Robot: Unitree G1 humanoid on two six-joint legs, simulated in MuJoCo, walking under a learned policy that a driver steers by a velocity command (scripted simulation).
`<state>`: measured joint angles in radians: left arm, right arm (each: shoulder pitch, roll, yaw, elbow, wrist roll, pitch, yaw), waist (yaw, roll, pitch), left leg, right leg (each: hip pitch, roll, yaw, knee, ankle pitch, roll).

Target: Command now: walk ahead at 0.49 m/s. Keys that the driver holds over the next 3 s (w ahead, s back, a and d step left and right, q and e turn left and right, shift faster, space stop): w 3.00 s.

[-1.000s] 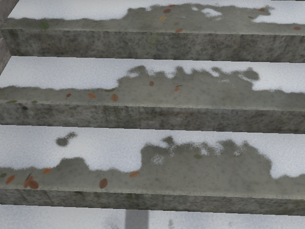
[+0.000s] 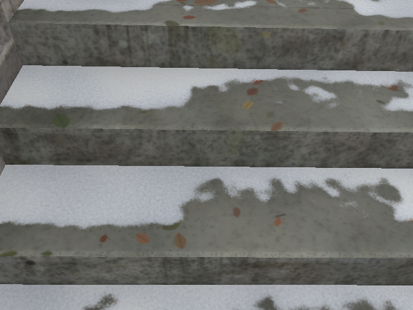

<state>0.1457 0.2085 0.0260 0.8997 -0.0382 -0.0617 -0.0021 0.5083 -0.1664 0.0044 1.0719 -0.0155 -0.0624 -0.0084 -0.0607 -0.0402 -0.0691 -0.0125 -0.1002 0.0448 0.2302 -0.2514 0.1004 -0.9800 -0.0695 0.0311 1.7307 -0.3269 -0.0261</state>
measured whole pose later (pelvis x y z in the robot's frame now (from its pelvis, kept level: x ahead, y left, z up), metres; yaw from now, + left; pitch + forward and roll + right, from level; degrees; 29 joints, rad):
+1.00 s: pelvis +0.62 +0.00 +0.24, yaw -1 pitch +6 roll +3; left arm 0.36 0.22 0.01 1.07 0.05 -0.09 -0.10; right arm 0.15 -0.19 0.01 0.93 -0.05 -0.06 0.05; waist -0.04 -0.05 -0.11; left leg -0.69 -0.03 0.17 1.00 -0.43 0.09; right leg -0.61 0.03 0.21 1.65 -0.01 -0.15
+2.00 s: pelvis +1.21 -0.01 +0.50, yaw +0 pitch +7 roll +4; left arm 0.51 0.09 -0.04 1.15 0.08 -0.13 -0.12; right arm -0.16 -0.10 0.07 0.75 -0.03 0.01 0.09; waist 0.06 -0.07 -0.13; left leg -0.97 0.00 0.17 1.28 -0.48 0.10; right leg -0.02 -0.11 -0.05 0.38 -0.18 -0.08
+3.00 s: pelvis +1.75 -0.07 +0.79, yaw +0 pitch +5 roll -1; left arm 0.54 0.04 -0.05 1.21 0.15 -0.08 -0.06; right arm 0.03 -0.11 0.07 0.88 -0.03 -0.02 0.06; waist 0.05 0.02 -0.12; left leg -1.43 0.10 -0.01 1.87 -0.04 0.25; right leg -0.13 0.02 -0.13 0.40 -0.36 -0.05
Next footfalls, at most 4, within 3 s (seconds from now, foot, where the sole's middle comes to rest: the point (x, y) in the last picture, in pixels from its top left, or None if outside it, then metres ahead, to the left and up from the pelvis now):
0.26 right None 0.38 -0.13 -0.62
0.84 left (166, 215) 0.72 0.09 -0.46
1.38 right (236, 103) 1.03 -0.14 -0.30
1.94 left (168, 9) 1.37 0.08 -0.14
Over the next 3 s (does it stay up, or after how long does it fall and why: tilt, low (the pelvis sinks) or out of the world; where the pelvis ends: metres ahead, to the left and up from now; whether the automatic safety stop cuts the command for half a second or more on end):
stays up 1.75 -0.07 0.79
